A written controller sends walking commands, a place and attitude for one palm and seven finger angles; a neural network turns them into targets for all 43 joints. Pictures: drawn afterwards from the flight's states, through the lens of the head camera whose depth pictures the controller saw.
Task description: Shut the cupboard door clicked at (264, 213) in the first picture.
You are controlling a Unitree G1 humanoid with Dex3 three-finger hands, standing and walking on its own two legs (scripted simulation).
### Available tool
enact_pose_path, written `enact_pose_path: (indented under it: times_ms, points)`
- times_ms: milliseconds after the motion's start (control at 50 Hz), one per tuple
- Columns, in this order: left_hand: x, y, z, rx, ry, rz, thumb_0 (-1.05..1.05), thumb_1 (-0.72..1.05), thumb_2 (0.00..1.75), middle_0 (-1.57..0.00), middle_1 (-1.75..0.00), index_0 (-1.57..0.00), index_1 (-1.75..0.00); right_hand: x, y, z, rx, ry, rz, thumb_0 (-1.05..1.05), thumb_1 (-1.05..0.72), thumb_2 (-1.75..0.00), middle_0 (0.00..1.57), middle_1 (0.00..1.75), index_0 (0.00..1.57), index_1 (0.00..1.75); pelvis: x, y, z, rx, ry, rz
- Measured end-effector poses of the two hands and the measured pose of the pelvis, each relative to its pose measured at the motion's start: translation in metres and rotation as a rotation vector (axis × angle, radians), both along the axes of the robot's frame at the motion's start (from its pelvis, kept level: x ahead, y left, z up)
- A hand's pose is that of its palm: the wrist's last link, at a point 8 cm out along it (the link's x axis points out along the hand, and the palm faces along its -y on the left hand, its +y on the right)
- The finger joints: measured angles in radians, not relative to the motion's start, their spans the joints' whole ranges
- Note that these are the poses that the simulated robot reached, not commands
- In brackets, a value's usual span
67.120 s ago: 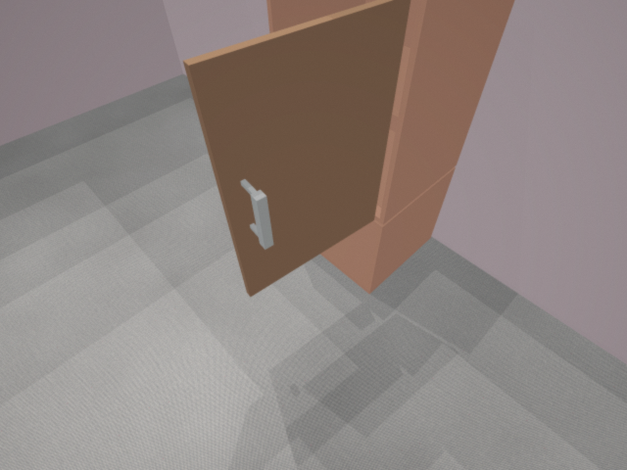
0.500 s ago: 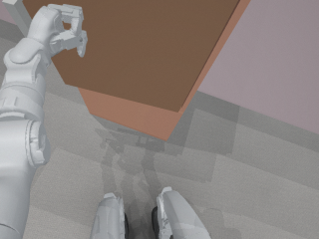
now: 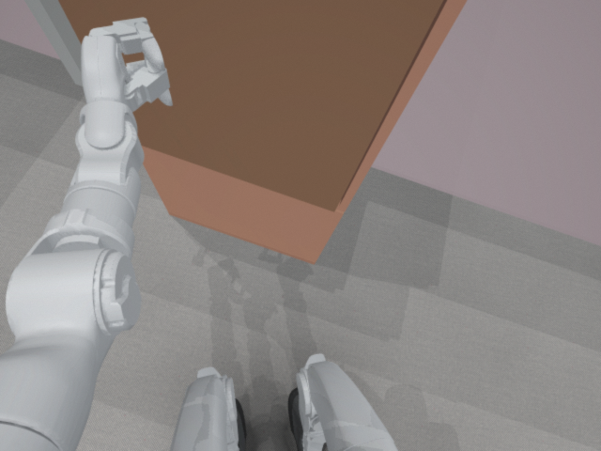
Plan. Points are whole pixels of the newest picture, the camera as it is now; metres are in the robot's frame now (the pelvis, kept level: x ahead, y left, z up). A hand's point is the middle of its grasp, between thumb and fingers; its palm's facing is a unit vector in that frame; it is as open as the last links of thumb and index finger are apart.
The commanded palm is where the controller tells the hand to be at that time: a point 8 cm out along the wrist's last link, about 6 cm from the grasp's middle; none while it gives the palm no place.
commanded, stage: pull the fist back off the door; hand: left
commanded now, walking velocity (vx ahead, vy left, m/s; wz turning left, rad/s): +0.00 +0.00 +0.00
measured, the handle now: (72, 25) +0.64 +0.20 +0.08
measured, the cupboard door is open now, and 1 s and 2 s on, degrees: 0 0 0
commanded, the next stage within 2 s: draw the hand back to the body in 0.60 s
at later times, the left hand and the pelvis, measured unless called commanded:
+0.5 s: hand (172, 129) +0.48 +0.09 +0.08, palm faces +0.01 -1.00 -0.03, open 3.1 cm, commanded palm +0.45 +0.14 +0.09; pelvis +0.02 -0.01 +0.03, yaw +2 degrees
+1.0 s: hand (123, 155) +0.42 +0.13 +0.13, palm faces +0.03 -1.00 -0.04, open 3.1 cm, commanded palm +0.38 +0.18 +0.14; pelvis +0.02 -0.01 +0.06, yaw +1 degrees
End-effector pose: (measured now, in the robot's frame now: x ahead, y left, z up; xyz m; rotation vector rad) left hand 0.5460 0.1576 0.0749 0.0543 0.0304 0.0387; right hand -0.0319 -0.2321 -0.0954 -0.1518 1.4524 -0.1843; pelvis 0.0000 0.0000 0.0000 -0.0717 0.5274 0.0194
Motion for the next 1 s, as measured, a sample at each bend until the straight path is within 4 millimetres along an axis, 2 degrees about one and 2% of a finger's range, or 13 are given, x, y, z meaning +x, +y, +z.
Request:
enact_pose_path:
  times_ms: [100,200,260,380,460,580,660,740,820,920,1000]
  points:
    - [-0.009,-0.012,0.011,-0.045,0.012,-0.039,0.01,0.87,0.9,-1.3,-1.5,-1.3,-1.5,-0.002,-0.003,0.012,0.003,0.009,-0.029,0.0,-0.9,-0.89,0.2,0.3,0.2,0.3,0.006,-0.002,0.014,0.009,-0.032,-0.002]
    - [-0.021,-0.013,0.021,-0.039,-0.007,-0.025,0.01,0.89,0.9,-1.3,-1.5,-1.3,-1.5,0.005,-0.014,0.021,-0.008,-0.016,-0.029,0.0,-0.9,-0.89,0.2,0.3,0.2,0.3,0.013,-0.004,0.024,0.024,-0.062,-0.01]
    - [-0.033,-0.011,0.02,-0.028,-0.013,-0.024,0.01,0.89,0.9,-1.3,-1.5,-1.3,-1.5,0.014,-0.022,0.024,-0.012,-0.03,-0.02,0.0,-0.9,-0.89,0.2,0.3,0.2,0.3,0.015,-0.006,0.028,0.033,-0.079,-0.011]
    - [-0.062,-0.008,0.007,-0.028,-0.017,-0.024,0.01,0.9,0.9,-1.3,-1.5,-1.3,-1.5,0.044,-0.038,0.024,-0.034,-0.075,0.018,0.0,-0.9,-0.89,0.2,0.3,0.2,0.3,0.016,-0.01,0.03,0.044,-0.102,-0.002]
    - [-0.079,-0.01,0.007,-0.029,-0.055,-0.03,0.01,0.9,0.9,-1.3,-1.5,-1.3,-1.5,0.07,-0.045,0.021,-0.044,-0.13,0.044,0.0,-0.9,-0.89,0.2,0.3,0.2,0.3,0.016,-0.012,0.03,0.048,-0.115,0.003]
    - [-0.096,-0.011,0.009,-0.021,-0.047,-0.029,0.01,0.9,0.9,-1.3,-1.5,-1.3,-1.5,0.107,-0.044,0.02,-0.037,-0.228,0.075,0.0,-0.9,-0.89,0.2,0.3,0.2,0.3,0.014,-0.016,0.033,0.056,-0.142,0.006]
    - [-0.099,-0.008,0.014,-0.018,-0.053,-0.018,0.02,0.9,0.9,-1.3,-1.5,-1.3,-1.5,0.121,-0.04,0.021,-0.032,-0.282,0.093,0.0,-0.9,-0.89,0.2,0.3,0.2,0.3,0.01,-0.018,0.033,0.058,-0.15,0.012]
    - [-0.099,-0.005,0.019,-0.016,-0.071,-0.026,0.01,0.9,0.9,-1.3,-1.5,-1.3,-1.5,0.124,-0.037,0.02,-0.025,-0.3,0.102,0.0,-0.9,-0.89,0.2,0.3,0.2,0.3,0.007,-0.018,0.031,0.057,-0.152,0.017]
    - [-0.101,-0.002,0.023,-0.02,-0.069,-0.03,0.01,0.9,0.9,-1.3,-1.5,-1.3,-1.5,0.117,-0.034,0.019,-0.017,-0.288,0.087,0.0,-0.9,-0.89,0.2,0.3,0.2,0.3,0.006,-0.017,0.033,0.056,-0.158,0.012]
    - [-0.123,0.008,0.038,-0.017,-0.075,-0.024,0.02,0.9,0.9,-1.3,-1.5,-1.3,-1.5,0.106,-0.029,0.03,0.005,-0.279,0.043,0.01,-0.9,-0.89,0.2,0.3,0.2,0.3,0.011,-0.014,0.047,0.063,-0.201,-0.007]
    - [-0.147,0.022,0.054,-0.014,-0.065,-0.013,0.02,0.9,0.9,-1.3,-1.5,-1.3,-1.5,0.107,-0.025,0.045,0.01,-0.293,0.033,0.01,-0.9,-0.89,0.2,0.3,0.2,0.3,0.016,-0.013,0.063,0.066,-0.249,-0.01]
